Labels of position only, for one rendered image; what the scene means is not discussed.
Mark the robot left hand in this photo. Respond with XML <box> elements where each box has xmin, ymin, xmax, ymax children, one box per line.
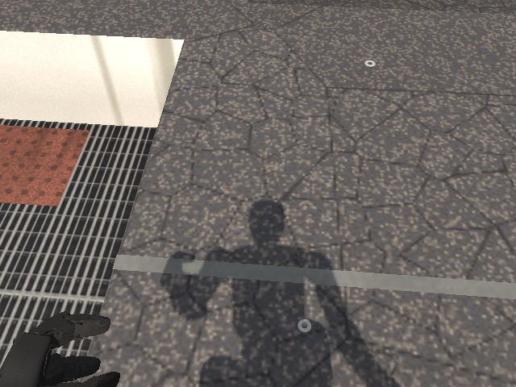
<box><xmin>0</xmin><ymin>311</ymin><xmax>120</xmax><ymax>387</ymax></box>

